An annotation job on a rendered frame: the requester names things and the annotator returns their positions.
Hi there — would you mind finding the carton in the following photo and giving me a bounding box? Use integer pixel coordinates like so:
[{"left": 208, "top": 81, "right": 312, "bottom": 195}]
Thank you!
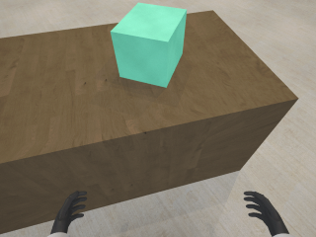
[{"left": 111, "top": 2, "right": 187, "bottom": 88}]

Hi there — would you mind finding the robot right hand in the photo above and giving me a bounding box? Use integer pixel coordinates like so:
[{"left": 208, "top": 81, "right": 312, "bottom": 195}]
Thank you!
[{"left": 243, "top": 191, "right": 289, "bottom": 237}]

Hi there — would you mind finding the pedestal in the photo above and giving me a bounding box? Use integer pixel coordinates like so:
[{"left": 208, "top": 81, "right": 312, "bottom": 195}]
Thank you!
[{"left": 0, "top": 10, "right": 298, "bottom": 234}]

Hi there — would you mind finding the robot left hand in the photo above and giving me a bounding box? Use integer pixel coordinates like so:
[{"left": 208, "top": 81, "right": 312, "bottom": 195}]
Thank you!
[{"left": 50, "top": 191, "right": 87, "bottom": 235}]

